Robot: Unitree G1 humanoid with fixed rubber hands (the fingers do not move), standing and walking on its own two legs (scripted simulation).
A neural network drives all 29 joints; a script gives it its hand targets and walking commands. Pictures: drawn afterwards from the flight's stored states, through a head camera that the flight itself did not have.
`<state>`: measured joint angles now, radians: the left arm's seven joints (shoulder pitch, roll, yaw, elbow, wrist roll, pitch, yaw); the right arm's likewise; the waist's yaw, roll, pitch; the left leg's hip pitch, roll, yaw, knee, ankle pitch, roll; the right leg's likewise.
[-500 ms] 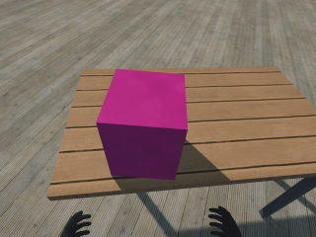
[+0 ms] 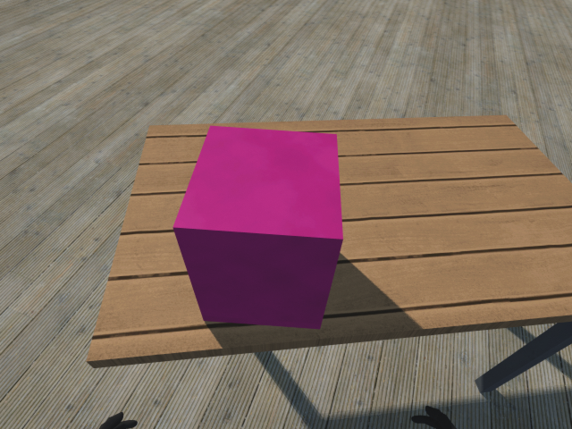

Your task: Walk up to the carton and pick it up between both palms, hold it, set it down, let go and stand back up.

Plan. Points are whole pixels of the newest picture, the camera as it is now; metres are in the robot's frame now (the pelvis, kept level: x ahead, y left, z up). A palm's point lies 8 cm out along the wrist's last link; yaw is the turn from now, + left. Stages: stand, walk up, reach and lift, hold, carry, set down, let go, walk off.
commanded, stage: stand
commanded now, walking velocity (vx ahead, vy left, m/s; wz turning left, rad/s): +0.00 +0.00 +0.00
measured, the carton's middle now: (267, 231) +0.42 +0.03 +0.03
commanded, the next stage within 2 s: none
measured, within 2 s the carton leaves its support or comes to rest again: neither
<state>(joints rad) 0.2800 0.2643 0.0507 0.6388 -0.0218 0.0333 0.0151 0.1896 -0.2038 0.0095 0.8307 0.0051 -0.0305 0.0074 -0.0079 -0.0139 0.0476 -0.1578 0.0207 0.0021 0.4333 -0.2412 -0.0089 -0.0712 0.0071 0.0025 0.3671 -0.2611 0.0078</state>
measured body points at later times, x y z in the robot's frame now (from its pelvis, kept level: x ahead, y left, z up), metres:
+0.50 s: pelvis +0.00 +0.00 +0.00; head +0.01 +0.00 +0.45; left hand +0.08 +0.27 -0.13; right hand +0.10 -0.24 -0.13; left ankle +0.00 +0.12 -0.74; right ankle -0.04 -0.12 -0.74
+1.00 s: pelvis -0.02 +0.00 +0.00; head -0.02 +0.01 +0.45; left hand +0.04 +0.28 -0.13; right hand +0.07 -0.24 -0.14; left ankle +0.00 +0.12 -0.74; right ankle -0.04 -0.12 -0.74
